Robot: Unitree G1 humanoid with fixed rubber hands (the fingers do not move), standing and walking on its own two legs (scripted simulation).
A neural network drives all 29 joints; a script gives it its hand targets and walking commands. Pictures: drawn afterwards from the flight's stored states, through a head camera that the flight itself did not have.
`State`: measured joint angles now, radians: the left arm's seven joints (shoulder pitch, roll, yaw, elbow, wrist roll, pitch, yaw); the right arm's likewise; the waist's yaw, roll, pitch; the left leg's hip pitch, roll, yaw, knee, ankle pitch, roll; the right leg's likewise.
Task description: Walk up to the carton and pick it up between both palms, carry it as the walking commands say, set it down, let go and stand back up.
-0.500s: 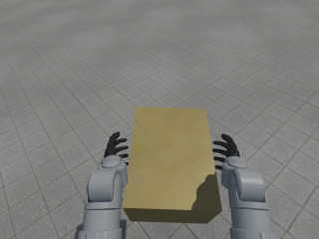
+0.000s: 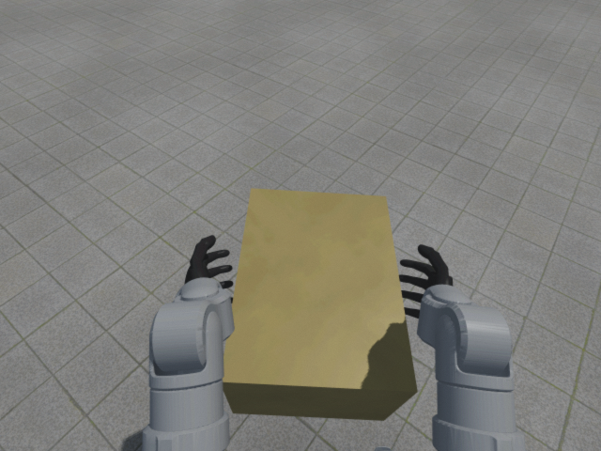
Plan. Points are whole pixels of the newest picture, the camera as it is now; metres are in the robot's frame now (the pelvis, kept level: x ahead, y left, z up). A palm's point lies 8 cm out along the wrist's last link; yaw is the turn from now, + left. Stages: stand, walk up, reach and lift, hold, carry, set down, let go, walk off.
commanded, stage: carry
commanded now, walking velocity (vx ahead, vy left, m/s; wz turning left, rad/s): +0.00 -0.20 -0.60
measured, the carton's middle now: (313, 298) +0.35 +0.02 -0.01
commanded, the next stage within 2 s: none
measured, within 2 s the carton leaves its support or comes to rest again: neither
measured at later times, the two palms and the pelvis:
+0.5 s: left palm (384, 304) +0.31 -0.06 +0.06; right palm out of the picture +0.24 -0.34 +0.07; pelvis -0.03 -0.14 -0.01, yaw -8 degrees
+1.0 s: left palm (391, 326) +0.26 -0.06 +0.10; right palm out of the picture +0.20 -0.34 +0.08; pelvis -0.05 -0.14 +0.00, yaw -7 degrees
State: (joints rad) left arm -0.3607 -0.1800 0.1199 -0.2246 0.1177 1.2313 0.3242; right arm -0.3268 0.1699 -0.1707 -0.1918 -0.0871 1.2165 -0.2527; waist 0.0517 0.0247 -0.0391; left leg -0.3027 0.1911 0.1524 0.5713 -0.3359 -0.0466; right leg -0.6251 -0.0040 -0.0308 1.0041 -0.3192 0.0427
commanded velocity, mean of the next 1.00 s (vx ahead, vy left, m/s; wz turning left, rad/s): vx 0.00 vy -0.03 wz -0.08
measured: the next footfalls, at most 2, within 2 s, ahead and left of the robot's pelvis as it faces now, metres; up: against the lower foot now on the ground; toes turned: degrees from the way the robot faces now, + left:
right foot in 0.14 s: +0.07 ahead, -0.23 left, +0.00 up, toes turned -12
left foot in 0.56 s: +0.00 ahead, -0.05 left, +0.00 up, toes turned -1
